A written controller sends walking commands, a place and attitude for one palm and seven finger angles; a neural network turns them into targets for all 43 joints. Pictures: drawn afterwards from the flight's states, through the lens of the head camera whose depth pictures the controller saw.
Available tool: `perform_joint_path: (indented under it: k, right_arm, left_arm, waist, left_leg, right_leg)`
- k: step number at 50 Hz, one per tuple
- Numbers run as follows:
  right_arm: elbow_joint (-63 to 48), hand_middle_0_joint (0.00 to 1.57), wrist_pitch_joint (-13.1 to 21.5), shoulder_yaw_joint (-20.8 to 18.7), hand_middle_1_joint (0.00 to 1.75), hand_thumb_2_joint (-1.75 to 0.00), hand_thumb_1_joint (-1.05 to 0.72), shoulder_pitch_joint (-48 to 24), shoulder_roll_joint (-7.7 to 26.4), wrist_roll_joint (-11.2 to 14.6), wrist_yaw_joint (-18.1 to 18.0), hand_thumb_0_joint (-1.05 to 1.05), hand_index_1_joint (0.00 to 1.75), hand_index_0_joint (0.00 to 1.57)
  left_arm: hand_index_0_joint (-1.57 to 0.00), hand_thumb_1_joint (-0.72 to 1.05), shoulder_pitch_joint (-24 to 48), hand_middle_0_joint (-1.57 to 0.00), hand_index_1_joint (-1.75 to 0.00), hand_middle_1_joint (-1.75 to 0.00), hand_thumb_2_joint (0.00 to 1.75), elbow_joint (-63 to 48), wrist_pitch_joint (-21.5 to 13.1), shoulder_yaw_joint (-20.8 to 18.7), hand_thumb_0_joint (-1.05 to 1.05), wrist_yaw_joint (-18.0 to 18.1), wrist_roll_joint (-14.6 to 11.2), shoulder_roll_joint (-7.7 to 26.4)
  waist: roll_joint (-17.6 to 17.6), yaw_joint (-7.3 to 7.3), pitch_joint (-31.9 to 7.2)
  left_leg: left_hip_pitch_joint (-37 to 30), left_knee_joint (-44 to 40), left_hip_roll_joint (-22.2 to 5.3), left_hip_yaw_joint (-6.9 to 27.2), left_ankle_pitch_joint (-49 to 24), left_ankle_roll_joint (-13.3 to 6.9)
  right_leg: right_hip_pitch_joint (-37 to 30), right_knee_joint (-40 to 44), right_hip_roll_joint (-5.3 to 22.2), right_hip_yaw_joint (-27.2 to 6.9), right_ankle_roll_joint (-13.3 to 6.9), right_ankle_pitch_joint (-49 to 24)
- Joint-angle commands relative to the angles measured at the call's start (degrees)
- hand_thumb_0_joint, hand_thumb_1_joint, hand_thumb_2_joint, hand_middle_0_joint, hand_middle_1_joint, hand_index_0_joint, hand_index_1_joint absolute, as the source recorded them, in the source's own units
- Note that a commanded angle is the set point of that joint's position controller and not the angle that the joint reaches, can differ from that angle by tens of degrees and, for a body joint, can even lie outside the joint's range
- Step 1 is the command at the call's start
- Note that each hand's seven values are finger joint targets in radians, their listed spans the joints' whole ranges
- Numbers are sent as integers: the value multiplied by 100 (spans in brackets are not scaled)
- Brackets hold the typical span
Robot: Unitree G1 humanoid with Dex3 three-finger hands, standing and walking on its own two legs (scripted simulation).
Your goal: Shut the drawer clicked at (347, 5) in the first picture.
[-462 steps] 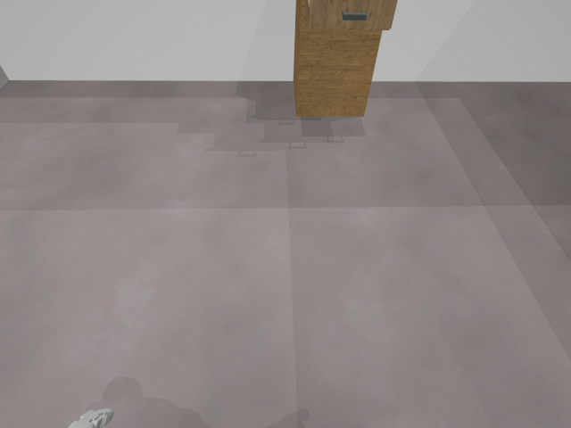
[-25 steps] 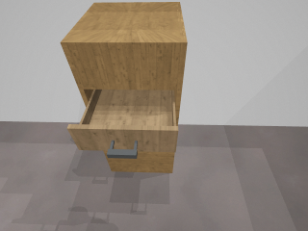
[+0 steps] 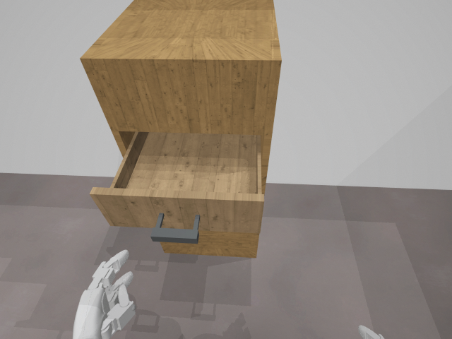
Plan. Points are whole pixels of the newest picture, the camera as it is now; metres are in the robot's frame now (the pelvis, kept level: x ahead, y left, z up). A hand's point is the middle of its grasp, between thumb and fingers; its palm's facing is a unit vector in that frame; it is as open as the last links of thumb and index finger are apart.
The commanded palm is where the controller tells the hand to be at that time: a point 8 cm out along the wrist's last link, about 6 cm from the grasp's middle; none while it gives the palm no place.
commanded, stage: raise the hand and make a fist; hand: left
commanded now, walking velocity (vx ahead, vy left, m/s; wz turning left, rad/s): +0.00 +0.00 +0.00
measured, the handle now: (177, 226) +0.38 +0.12 -0.07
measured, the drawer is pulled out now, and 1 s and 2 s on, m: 0.21 0.21 0.21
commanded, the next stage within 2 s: bring the fist close to the handle in 1.70 s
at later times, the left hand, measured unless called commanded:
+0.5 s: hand (160, 321) +0.17 +0.12 -0.02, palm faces -0.13 -0.99 -0.01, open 4.5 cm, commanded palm +0.13 +0.18 -0.02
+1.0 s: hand (156, 316) +0.17 +0.12 +0.01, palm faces -0.05 -1.00 +0.00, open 3.1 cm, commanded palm +0.14 +0.17 +0.01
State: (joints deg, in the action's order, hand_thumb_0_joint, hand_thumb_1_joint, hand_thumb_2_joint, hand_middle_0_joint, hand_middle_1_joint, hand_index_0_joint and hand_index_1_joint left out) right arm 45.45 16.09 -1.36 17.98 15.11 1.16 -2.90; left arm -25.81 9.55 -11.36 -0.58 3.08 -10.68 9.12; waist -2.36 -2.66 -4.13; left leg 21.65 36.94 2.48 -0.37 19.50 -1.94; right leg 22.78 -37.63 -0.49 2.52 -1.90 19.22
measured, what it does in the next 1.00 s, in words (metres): lowers itself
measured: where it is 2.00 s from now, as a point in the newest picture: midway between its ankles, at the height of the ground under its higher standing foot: outside the picture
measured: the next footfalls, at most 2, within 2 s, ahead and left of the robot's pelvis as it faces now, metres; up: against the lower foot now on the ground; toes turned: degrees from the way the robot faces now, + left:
none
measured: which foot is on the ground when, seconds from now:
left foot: down 0.00-1.00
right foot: down 0.00-1.00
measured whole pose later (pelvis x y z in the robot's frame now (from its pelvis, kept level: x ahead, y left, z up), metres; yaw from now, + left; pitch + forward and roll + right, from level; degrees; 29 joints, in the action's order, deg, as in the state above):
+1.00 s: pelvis -0.02 +0.00 -0.07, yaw +0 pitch +14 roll -1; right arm 22.2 7.1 -0.3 14.0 13.3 1.5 -1.0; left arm -35.0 -16.7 -21.2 5.3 -3.8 -8.0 9.6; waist -1.7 -0.9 -9.4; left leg 47.5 64.6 1.2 0.6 30.7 -1.8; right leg 47.4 -62.4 -1.3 4.3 -2.6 28.8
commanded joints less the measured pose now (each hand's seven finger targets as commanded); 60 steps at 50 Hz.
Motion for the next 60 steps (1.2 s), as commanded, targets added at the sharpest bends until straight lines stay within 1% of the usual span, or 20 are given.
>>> perform_joint_path:
  k: [1, 3, 4, 7, 8, 11, 13, 16, 18, 19, 21, 23, 25, 28, 33, 38, 42, 50, 53, 60]
  right_arm:
    - [-1751, 20, 406, -389, 30, -90, -90, -1087, 552, -113, 331, 0, 30, 20]
    - [-1944, 20, 251, -512, 30, -90, -90, -1188, 550, -128, 538, 0, 30, 20]
    - [-2138, 20, 136, -516, 30, -90, -90, -1321, 536, -145, 589, 0, 30, 20]
    - [-2666, 20, -182, -481, 30, -90, -90, -1518, 467, -87, 525, 0, 30, 20]
    - [-2677, 20, -269, -490, 30, -90, -90, -1417, 423, -75, 476, 0, 30, 20]
    - [-2843, 20, -353, -428, 30, -90, -90, -1065, 345, -108, 400, 0, 30, 20]
    - [-2846, 20, -294, -339, 30, -90, -90, -1039, 396, -106, 334, 0, 30, 20]
    - [-2750, 20, -228, -272, 30, -90, -90, -861, 441, -118, 303, 0, 30, 20]
    - [-2710, 20, -266, -252, 30, -90, -90, -889, 468, -83, 256, 0, 30, 20]
    - [-2727, 20, -302, -236, 30, -90, -90, -880, 465, -46, 225, 0, 30, 20]
    - [-2820, 20, -396, -230, 30, -90, -90, -976, 409, 30, 180, 0, 30, 20]
    - [-2864, 20, -510, -208, 30, -90, -90, -1166, 347, 83, 131, 0, 30, 20]
    - [-2965, 20, -561, -187, 30, -90, -90, -1125, 249, 100, 108, 0, 30, 20]
    - [-2913, 20, -498, -167, 30, -90, -90, -1117, 186, 74, 92, 0, 30, 20]
    - [-2878, 20, -319, -155, 30, -90, -90, -1033, 358, 39, 113, 0, 30, 20]
    - [-2971, 20, -330, -174, 30, -90, -90, -852, 451, 43, 112, 0, 30, 20]
    - [-3170, 20, -468, -169, 30, -90, -90, -747, 433, 42, 126, 0, 30, 20]
    - [-3322, 20, -645, -71, 30, -90, -90, -659, 461, 23, 196, 0, 30, 20]
    - [-3354, 20, -698, -41, 30, -90, -90, -675, 481, 24, 204, 0, 30, 20]
    - [-3432, 20, -733, 5, 30, -90, -90, -581, 420, 27, 233, 0, 30, 20]
  left_arm:
    - [-42, 90, -2085, -42, -54, -54, 90, -383, -1703, -130, 0, -1280, -286, -307]
    - [-46, 90, -2161, -46, -58, -58, 90, -467, -2540, -526, 0, -1877, -128, 187]
    - [-48, 90, -2242, -48, -60, -60, 90, -664, -2688, -641, 0, -1991, -12, 353]
    - [-54, 90, -1715, -54, -67, -67, 90, -1839, -2390, -605, 0, -2004, -91, 410]
    - [-56, 90, -1470, -56, -69, -69, 90, -2259, -2322, -719, 0, -1897, -151, 519]
    - [-62, 90, -977, -62, -75, -75, 90, -3402, -2297, -363, 0, -1607, -186, 322]
    - [-66, 90, -337, -66, -80, -80, 90, -3916, -2516, 55, 0, -1584, -165, 177]
    - [-72, 90, -434, -72, -86, -86, 90, -3884, -2424, 313, 0, -1769, -102, 225]
    - [-76, 90, -594, -76, -91, -91, 90, -3426, -2083, 208, 0, -1924, -44, 356]
    - [-78, 90, -615, -78, -93, -93, 90, -3268, -1887, 182, 0, -1982, -51, 364]
    - [-82, 90, -941, -82, -97, -97, 90, -3138, -1433, -111, 0, -2015, -136, 515]
    - [-86, 90, -1138, -86, -101, -101, 90, -2998, -1018, -446, 0, -1891, -164, 700]
    - [-90, 90, -1209, -90, -106, -106, 90, -3387, -871, -545, 0, -1685, -274, 620]
    - [-96, 90, -1252, -96, -112, -112, 90, -3568, -1016, -417, 0, -1361, -291, 445]
    - [-106, 90, -1006, -106, -123, -123, 90, -3642, -1608, 98, 0, -1203, -90, 356]
    - [-116, 90, -1043, -116, -134, -134, 90, -3553, -1674, 238, 0, -1025, 86, 422]
    - [-124, 90, -1202, -124, -143, -143, 90, -3809, -1513, 235, 0, -811, 138, 389]
    - [-140, 90, -1026, -140, -160, -160, 90, -3927, -1282, 628, 0, -710, 290, 193]
    - [-140, 90, -939, -140, -160, -160, 90, -3840, -1143, 594, 0, -714, 386, 318]
    - [-140, 90, -918, -140, -160, -160, 90, -4161, -1056, 633, 0, -683, 333, 191]
  waist:
    - [1678, 612, -385]
    - [1008, 612, -687]
    - [681, 705, -903]
    - [223, 701, -1412]
    - [124, 639, -1471]
    - [-393, 332, -1716]
    - [-98, -9, -1498]
    - [-264, -85, -1712]
    - [134, -108, -1660]
    - [357, -92, -1685]
    - [493, 149, -1940]
    - [470, 364, -2002]
    - [497, 457, -2188]
    - [674, 411, -1967]
    - [456, 151, -1286]
    - [429, 121, -1239]
    - [188, 245, -1333]
    - [98, 113, -1176]
    - [250, 79, -995]
    - [242, 139, -1242]
  left_leg:
    - [1484, 852, -50, 40, -686, 232]
    - [1828, 1450, -5, 14, -979, 306]
    - [1974, 1642, 25, -61, -1102, 251]
    - [2272, 1950, 66, -142, -1055, 120]
    - [2319, 2066, 54, -122, -938, 117]
    - [1989, 2291, -101, 98, -1226, 31]
    - [2126, 2561, -194, 223, -777, -59]
    - [2110, 2699, -263, 313, -1041, -73]
    - [2403, 2778, -273, 304, -798, -84]
    - [2578, 2768, -260, 296, -588, -69]
    - [2742, 2628, -211, 272, -466, -35]
    - [2799, 2469, -183, 254, -444, -8]
    - [2689, 2307, -165, 246, -513, 13]
    - [2655, 2167, -198, 288, -456, 6]
    - [2714, 2131, -204, 266, 155, -28]
    - [2617, 2002, -193, 257, 507, -29]
    - [2322, 1777, -176, 225, 287, -16]
    - [1940, 1635, -224, 296, -51, -4]
    - [1946, 1607, -237, 318, 47, -12]
    - [1725, 1581, -226, 312, -341, 11]
  right_leg:
    - [671, -660, 101, 12, 59, -822]
    - [734, -1349, 194, -222, 30, -1916]
    - [760, -1611, 195, -263, 7, -2120]
    - [998, -1986, 134, -399, -30, -1864]
    - [1079, -1976, 117, -518, -19, -1737]
    - [1600, -2038, 25, -334, -3, -1607]
    - [2119, -1964, -27, -391, 42, -1130]
    - [2200, -2067, -28, -251, 15, -1149]
    - [2128, -1987, -33, -282, 42, -935]
    - [2029, -1928, -12, -318, 74, -765]
    - [1590, -1834, 38, -396, 104, -611]
    - [1233, -1735, 89, -469, 123, -562]
    - [893, -1674, 163, -476, 154, -743]
    - [999, -1616, 135, -356, 160, -663]
    - [1800, -1466, 120, -318, 87, 609]
    - [1982, -1391, 103, -276, 46, 1177]
    - [1741, -1420, 46, -138, 10, 730]
    - [1673, -1409, -17, -2, 13, 148]
    - [1701, -1344, -23, -3, 21, 230]
    - [1425, -1376, -22, 27, 20, -224]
